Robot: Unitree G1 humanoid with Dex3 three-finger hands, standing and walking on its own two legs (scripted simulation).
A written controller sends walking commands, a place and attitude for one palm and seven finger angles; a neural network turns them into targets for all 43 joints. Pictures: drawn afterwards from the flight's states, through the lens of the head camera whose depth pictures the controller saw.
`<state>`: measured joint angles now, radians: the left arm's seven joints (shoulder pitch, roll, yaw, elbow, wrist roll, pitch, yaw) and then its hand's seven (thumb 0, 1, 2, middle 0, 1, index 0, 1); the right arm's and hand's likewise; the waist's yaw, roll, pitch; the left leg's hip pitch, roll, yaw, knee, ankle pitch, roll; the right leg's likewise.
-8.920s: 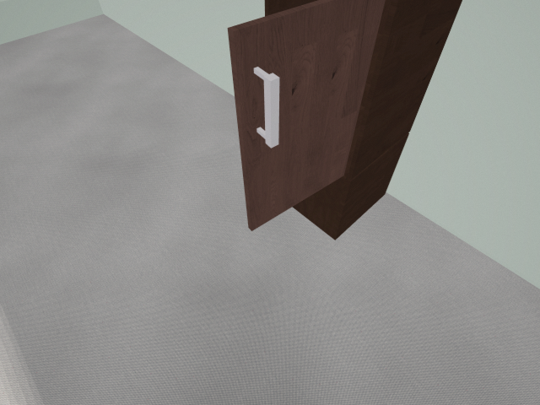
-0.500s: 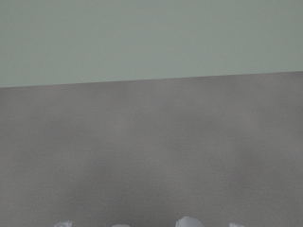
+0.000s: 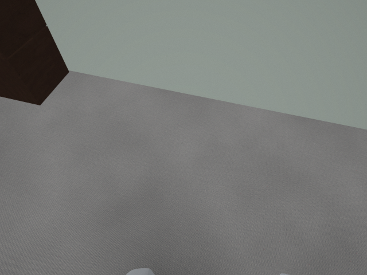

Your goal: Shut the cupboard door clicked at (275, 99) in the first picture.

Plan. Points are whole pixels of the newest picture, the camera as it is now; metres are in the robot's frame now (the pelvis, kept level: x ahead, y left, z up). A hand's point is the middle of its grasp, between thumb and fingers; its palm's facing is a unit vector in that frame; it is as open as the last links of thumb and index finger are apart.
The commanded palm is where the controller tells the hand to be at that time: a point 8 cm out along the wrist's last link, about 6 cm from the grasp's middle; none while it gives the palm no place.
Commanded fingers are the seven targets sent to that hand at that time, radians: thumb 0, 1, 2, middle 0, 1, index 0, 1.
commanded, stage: walk to a spot facing it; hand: left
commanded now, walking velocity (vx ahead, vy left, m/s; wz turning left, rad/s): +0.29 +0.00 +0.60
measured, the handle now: out of the picture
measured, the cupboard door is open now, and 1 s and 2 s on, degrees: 83 83 83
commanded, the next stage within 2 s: turn to face it in 1.88 s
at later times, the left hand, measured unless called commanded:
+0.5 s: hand (110, 231) +0.22 +0.20 -0.15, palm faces +0.21 -0.95 -0.24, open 7.4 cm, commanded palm none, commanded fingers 0.00 0.90 0.90 -0.20 -0.30 -0.20 -0.30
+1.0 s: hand (98, 246) +0.19 +0.23 -0.18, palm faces +0.55 -0.82 -0.17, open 7.4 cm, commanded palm none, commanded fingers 0.00 0.90 0.90 -0.20 -0.30 -0.20 -0.30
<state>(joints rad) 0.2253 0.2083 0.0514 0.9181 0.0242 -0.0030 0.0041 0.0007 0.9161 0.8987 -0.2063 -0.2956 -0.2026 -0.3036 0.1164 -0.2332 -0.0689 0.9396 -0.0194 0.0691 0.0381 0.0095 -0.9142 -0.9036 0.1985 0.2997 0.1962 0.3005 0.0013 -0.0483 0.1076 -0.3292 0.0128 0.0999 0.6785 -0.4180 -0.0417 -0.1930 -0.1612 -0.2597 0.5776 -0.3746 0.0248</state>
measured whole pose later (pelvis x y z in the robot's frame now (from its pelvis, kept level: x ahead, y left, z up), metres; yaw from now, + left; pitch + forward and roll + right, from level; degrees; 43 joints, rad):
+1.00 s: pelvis +0.32 +0.09 -0.01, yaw +29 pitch +0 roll +0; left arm 0.33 0.20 0.05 1.09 0.02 -0.01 -0.02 0.01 0.92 0.90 -0.20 -0.29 -0.20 -0.30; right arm 0.09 -0.19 -0.03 0.94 -0.03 -0.06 0.01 0.00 -0.91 -0.90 0.20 0.30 0.20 0.30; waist 0.05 -0.04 0.10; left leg -0.33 -0.01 0.14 0.58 -0.26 0.08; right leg -0.42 -0.17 -0.08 1.24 -0.37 0.04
